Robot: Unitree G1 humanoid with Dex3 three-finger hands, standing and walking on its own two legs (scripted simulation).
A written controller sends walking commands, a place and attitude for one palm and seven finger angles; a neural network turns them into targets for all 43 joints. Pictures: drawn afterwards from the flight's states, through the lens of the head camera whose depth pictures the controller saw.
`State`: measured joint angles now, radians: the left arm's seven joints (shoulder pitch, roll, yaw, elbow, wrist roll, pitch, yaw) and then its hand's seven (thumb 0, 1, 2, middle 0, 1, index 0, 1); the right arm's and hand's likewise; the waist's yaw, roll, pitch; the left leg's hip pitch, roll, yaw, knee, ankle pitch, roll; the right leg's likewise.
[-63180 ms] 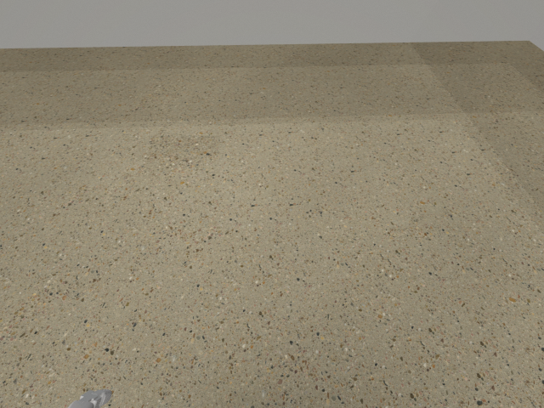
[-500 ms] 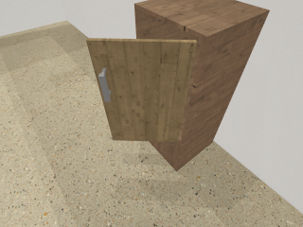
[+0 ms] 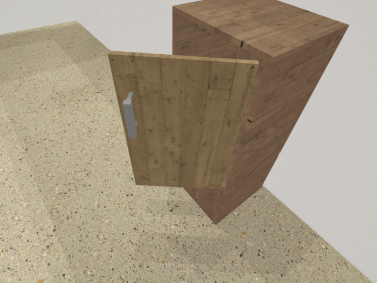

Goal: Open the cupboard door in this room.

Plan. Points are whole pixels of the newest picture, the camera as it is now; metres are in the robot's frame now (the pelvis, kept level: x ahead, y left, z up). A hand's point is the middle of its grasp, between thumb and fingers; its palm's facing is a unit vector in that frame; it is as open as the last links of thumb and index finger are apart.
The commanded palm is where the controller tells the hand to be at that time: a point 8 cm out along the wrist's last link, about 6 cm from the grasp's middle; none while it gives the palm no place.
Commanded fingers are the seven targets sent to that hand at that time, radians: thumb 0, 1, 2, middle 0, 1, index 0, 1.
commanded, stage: come to a stop and stand still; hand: left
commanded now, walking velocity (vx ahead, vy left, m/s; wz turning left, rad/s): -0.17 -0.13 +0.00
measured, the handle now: (131, 115) +0.54 +0.20 +0.03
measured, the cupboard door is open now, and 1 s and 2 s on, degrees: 50 50 50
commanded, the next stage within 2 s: look again from close up in 1.60 s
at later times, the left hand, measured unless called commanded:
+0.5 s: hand out of the picture +0.10 +0.17 -0.18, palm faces +0.09 -0.98 -0.20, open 7.3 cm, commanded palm none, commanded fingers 0.00 0.90 0.90 -0.20 -0.30 -0.20 -0.30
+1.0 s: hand out of the picture +0.05 +0.20 -0.15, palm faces +0.02 -0.96 -0.27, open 7.4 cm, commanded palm none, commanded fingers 0.00 0.90 0.90 -0.20 -0.30 -0.20 -0.30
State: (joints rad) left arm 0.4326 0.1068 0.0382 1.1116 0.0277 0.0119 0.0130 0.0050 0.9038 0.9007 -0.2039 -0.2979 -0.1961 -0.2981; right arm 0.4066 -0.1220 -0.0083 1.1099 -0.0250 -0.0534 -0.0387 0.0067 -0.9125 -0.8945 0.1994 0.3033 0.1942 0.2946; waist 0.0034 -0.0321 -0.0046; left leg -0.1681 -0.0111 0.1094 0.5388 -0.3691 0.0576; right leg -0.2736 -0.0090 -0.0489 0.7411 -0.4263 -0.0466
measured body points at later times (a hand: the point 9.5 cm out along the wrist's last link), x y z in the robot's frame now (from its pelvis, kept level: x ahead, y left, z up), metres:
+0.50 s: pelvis +0.03 -0.01 -0.01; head +0.07 -0.01 +0.44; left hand +0.09 +0.22 -0.16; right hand +0.07 -0.25 -0.16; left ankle +0.01 +0.10 -0.73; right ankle +0.08 -0.14 -0.73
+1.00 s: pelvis +0.05 +0.00 +0.01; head +0.06 -0.03 +0.46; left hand +0.05 +0.25 -0.13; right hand +0.09 -0.23 -0.16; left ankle +0.01 +0.10 -0.73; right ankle +0.08 -0.14 -0.73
